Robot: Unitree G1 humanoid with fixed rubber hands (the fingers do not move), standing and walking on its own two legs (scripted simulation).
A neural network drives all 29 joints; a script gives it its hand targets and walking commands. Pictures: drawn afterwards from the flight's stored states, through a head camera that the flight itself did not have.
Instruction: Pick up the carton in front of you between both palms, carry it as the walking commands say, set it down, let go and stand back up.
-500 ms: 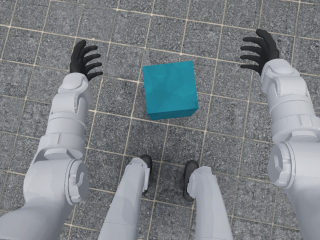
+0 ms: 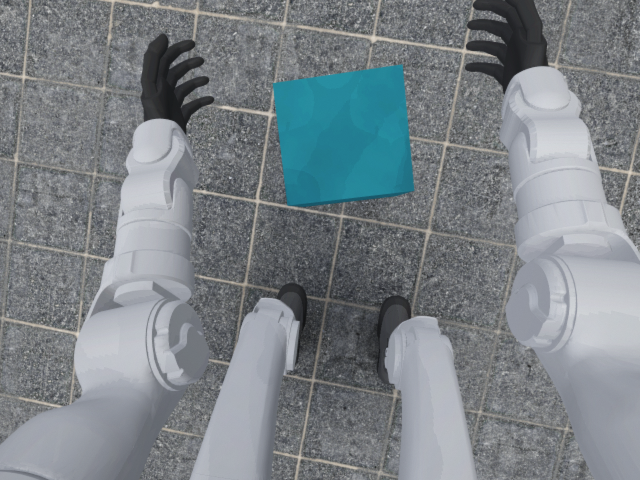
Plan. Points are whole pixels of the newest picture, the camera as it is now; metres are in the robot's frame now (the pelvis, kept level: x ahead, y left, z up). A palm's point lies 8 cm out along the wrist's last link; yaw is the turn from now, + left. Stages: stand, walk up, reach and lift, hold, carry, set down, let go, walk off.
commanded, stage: reach and lift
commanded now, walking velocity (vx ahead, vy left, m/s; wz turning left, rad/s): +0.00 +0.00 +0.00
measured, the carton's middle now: (344, 149) +0.50 +0.03 -0.48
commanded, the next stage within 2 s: none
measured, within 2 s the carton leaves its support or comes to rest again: leaves its support in 1.48 s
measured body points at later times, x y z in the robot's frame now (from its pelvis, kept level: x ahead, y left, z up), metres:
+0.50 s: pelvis -0.06 +0.00 -0.20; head +0.32 +0.00 +0.04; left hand +0.48 +0.22 -0.37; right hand +0.55 -0.15 -0.37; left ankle +0.06 +0.13 -0.57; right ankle +0.05 -0.12 -0.57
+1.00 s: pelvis -0.05 +0.00 -0.24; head +0.33 +0.01 +0.00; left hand +0.49 +0.21 -0.42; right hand +0.55 -0.13 -0.42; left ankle +0.06 +0.13 -0.57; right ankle +0.05 -0.12 -0.57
